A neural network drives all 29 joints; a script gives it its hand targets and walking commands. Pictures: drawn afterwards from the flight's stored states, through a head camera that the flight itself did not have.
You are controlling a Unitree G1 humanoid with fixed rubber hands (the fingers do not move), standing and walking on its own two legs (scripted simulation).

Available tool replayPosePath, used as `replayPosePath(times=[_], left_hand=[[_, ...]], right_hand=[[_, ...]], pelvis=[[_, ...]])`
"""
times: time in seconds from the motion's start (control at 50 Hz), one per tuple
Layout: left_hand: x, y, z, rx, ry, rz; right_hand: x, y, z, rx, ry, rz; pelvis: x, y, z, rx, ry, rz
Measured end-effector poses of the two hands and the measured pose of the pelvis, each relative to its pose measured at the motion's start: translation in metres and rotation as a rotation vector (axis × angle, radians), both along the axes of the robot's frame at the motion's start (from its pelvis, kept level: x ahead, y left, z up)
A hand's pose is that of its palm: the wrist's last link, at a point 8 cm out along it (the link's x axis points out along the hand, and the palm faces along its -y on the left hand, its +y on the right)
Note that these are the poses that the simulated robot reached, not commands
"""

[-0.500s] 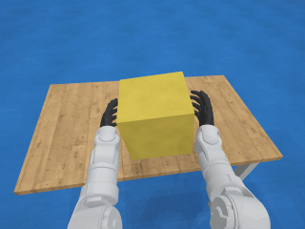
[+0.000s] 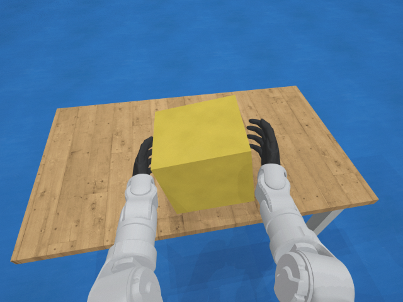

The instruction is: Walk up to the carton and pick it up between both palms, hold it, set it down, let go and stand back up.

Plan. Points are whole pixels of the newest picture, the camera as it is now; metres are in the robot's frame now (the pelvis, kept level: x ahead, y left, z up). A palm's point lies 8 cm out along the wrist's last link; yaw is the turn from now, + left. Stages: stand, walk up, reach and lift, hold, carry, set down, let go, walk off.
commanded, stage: set down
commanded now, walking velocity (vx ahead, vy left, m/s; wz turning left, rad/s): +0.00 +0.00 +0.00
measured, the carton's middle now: (205, 156) +0.42 +0.02 +0.05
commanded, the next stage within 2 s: none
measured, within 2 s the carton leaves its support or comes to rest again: rests again in 1.06 s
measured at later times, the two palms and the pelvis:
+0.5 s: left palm (151, 170) +0.39 +0.14 +0.03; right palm (272, 162) +0.40 -0.12 +0.06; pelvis +0.00 +0.00 +0.00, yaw -2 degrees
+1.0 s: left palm (147, 176) +0.39 +0.15 +0.01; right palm (263, 167) +0.41 -0.11 +0.03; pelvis +0.00 +0.00 -0.01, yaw -1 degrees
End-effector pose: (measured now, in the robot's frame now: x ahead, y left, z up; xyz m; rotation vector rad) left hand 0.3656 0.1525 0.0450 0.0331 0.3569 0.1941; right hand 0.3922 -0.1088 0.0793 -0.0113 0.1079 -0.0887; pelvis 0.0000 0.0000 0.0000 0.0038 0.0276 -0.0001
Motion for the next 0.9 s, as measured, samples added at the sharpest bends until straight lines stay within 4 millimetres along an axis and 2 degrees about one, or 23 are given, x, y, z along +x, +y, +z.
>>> replayPosePath(times=[0.2, 0.5, 0.66, 0.9], left_hand=[[0.007, 0.0, -0.007, -0.003, -0.008, 0.003], [0.02, -0.012, -0.013, -0.018, -0.009, 0.0], [0.018, -0.007, -0.028, -0.019, 0.015, 0.008], [0.021, 0.0, -0.034, -0.001, -0.005, 0.019]], right_hand=[[0.005, 0.001, -0.009, 0.005, 0.024, -0.01], [0.008, -0.014, -0.023, -0.011, 0.08, -0.03], [0.009, -0.009, -0.039, -0.014, 0.108, -0.022], [0.015, -0.003, -0.046, -0.015, 0.099, -0.009]], pelvis=[[0.0, 0.004, -0.001, -0.002, 0.068, -0.007], [0.001, 0.002, -0.002, 0.001, 0.117, -0.029], [0.002, 0.002, -0.004, 0.003, 0.154, -0.024], [0.002, 0.004, -0.005, 0.001, 0.193, -0.021]])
